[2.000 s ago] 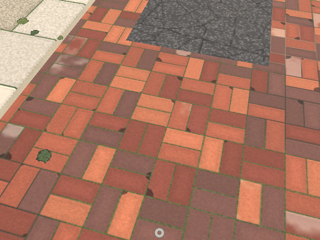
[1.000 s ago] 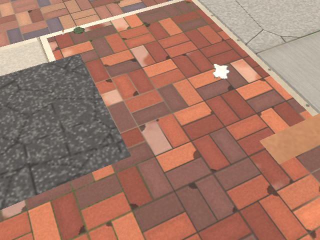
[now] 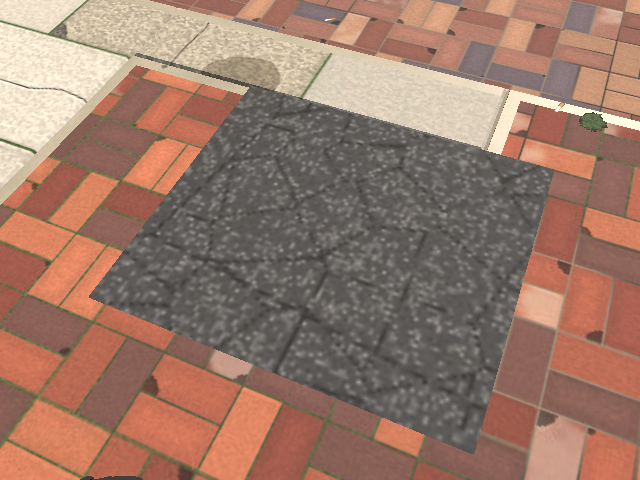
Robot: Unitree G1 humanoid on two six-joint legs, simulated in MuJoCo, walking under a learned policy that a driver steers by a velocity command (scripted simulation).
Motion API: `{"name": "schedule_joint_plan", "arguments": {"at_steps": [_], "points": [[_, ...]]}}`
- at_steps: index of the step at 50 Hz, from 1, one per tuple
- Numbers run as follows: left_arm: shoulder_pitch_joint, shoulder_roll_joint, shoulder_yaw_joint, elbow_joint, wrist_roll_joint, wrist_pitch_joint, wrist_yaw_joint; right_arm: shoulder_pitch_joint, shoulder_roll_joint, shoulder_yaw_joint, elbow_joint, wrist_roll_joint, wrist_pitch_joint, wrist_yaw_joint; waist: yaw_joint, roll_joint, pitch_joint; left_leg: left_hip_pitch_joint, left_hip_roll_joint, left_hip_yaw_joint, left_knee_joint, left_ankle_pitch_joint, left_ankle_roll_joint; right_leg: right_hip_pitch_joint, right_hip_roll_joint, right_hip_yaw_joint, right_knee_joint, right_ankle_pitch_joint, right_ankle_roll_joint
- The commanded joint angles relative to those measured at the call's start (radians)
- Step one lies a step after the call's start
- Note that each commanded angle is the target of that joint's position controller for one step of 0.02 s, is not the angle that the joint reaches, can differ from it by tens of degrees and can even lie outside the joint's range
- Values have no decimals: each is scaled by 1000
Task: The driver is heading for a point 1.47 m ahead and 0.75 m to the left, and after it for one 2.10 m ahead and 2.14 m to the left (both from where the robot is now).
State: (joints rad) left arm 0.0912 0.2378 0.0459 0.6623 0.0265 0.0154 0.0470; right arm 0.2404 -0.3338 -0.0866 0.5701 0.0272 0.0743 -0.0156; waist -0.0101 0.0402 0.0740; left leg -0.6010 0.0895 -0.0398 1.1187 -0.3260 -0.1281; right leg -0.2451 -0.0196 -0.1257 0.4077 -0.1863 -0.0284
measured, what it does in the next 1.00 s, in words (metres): walks ahead, turning left: left foot, then right foot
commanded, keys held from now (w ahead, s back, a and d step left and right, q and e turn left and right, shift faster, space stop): q+shift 0.16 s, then shift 0.22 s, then w+shift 0.62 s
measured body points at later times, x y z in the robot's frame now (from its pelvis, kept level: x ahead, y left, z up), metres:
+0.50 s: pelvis +0.04 +0.06 +0.00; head +0.05 +0.09 +0.45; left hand +0.08 +0.38 -0.11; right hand +0.28 -0.13 -0.07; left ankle +0.00 +0.14 -0.74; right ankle +0.11 -0.08 -0.68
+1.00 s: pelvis +0.27 +0.08 +0.00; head +0.30 +0.06 +0.45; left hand +0.13 +0.31 -0.12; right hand +0.52 -0.09 -0.11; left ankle +0.34 +0.26 -0.67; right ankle +0.17 -0.05 -0.74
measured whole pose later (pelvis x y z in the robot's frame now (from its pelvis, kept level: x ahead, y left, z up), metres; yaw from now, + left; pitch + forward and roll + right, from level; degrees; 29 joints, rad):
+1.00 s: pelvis +0.27 +0.08 +0.00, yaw +20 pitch +3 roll +0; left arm 0.54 0.24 0.03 0.85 0.01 -0.09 -0.02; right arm 0.16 -0.29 -0.03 0.69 -0.05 -0.03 0.07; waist 0.06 0.06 -0.04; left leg -0.74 0.07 0.01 0.94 -0.06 0.03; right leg 0.05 0.05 -0.05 0.21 -0.32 -0.05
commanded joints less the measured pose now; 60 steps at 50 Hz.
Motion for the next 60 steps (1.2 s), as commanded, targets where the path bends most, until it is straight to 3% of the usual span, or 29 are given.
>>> {"name": "schedule_joint_plan", "arguments": {"at_steps": [1,6,8,9,10,11,12,13,14,15,19,21,23,30,31,33,35,36,37,38,39,40,42,48,54,56,58,59,60], "points": [[-11,211,70,-48,-5,-9,-6,-71,-49,-8,-102,-7,-20,8,45,-180,-150,-20,24,44,-113,15,14,181,-278,124,-117,239,-203],[-12,236,89,-22,-41,-23,-37,-71,-61,-20,-97,-2,3,30,24,-196,-156,155,-2,111,-362,-13,90,173,-329,43,-54,279,-149],[-12,223,91,-7,-62,-26,-42,-17,-67,-36,-78,0,11,34,-20,-171,-170,293,-42,136,-554,77,146,144,-320,-12,60,239,-80],[49,184,81,21,-61,-26,-48,54,-105,-55,-50,-6,9,22,-40,-84,-182,462,-65,86,-670,202,192,30,-262,-60,202,170,-18],[57,135,63,-9,-23,-27,-56,119,-249,-94,-52,-7,-1,3,-35,238,-180,693,166,-258,-711,690,297,-300,-132,-136,541,-286,80],[-8,123,53,-67,2,-32,-48,54,-283,-84,-91,-46,-31,4,-23,327,-257,681,325,-498,-703,790,497,-511,-25,34,777,-506,122],[-78,185,68,-61,-16,-30,-40,56,-206,-66,-90,-55,-56,17,-88,171,-284,658,295,-410,-732,714,493,-515,-37,131,864,-455,104],[-87,180,67,-61,-36,-27,-32,33,-177,-51,-69,-47,-70,16,-58,131,-233,609,244,-326,-733,629,435,-517,-49,147,850,-368,79],[-57,177,67,-37,-31,-21,-22,-21,-140,-39,-67,-26,-71,9,-26,71,-209,578,195,-268,-727,564,380,-506,-66,160,807,-290,74],[-30,187,70,-27,-21,-15,-17,-71,-116,-26,-72,-15,-68,2,-1,86,-197,533,173,-231,-726,585,360,-468,-63,156,790,-231,79],[38,164,58,7,-29,-7,-24,-102,-101,-5,-62,-36,-73,-10,24,75,-210,482,126,-166,-743,629,358,-353,-31,142,713,-119,104],[31,152,47,3,-36,-16,-42,-23,-104,-7,-26,-16,-78,-7,-16,92,-218,518,118,-218,-838,59,360,-368,-40,130,583,-71,95],[-23,164,48,-20,-48,-32,-58,-10,-126,-8,-7,-20,-94,0,-37,147,-133,495,150,-319,-924,-227,362,-407,-43,140,462,-43,74],[-52,139,34,-36,-56,-104,-78,38,-137,-10,34,-5,-141,18,-56,101,-42,455,169,-323,-944,-233,362,-360,-43,131,250,-52,25],[-27,121,25,-26,34,-58,-101,75,-144,-9,56,-72,-130,38,-54,117,-73,427,100,-264,-962,-285,336,-267,-3,54,222,-93,30],[-5,125,27,-33,13,-40,-112,43,-135,-9,59,-63,-123,54,-26,117,-35,323,83,-242,-949,-280,324,-136,13,30,174,-97,15],[132,135,29,4,9,-53,-102,6,-117,-5,63,-50,-123,51,61,29,-39,191,58,-210,-844,-283,306,91,26,22,98,-87,-6],[318,171,41,59,11,-69,-85,-39,-76,8,51,-59,-129,43,152,-73,-78,48,7,-157,-650,-204,282,312,-25,107,71,-158,-27],[525,274,58,90,36,-83,-66,-105,24,37,12,-71,-141,38,240,-338,-139,-83,-111,-19,-208,-177,238,430,-270,441,-103,-515,-56],[478,348,74,77,34,-83,-65,-94,18,36,-30,-52,-151,35,185,-375,-93,-358,-231,-88,-13,-188,239,441,-385,897,-274,-754,-141],[383,289,65,58,21,-80,-62,-105,-29,27,-11,-63,-149,33,130,-181,-33,-428,-141,-151,88,-66,244,412,-387,821,-240,-723,-157],[330,235,50,46,7,-85,-64,-100,-54,21,9,-70,-150,46,96,-117,-46,-388,-103,-134,72,22,236,365,-329,689,-203,-607,-132],[277,184,29,45,-2,-97,-63,-41,-63,19,53,-83,-140,70,31,-123,-58,-263,-43,-68,14,100,192,258,-231,510,-247,-479,-98],[406,143,16,124,-21,-122,-71,-222,-17,46,17,-73,-115,89,64,-111,61,-288,-15,62,-170,285,146,203,-144,280,-365,-94,-140],[448,175,12,199,-21,-130,-56,-352,12,75,-12,-63,-124,92,60,-117,75,-49,-68,169,-504,331,228,304,-171,130,-396,515,-129],[444,218,16,220,-12,-126,-46,-286,-16,67,8,-67,-122,70,7,-169,-12,110,-151,202,-511,232,264,379,-197,97,-230,1041,-116],[404,265,28,232,6,-101,-30,60,-83,35,114,-64,-122,41,-164,-197,-202,471,-202,177,-528,119,301,341,-210,71,184,1212,-95],[371,237,21,214,8,-97,-27,267,-138,12,177,-75,-123,22,-252,-152,-305,767,-96,62,-529,30,323,133,-172,67,496,964,-89],[451,79,-13,164,-26,-106,-53,317,-242,-23,191,-104,-125,10,-157,138,-433,1045,209,-430,-618,-429,406,-252,-6,81,920,169,-63]]}}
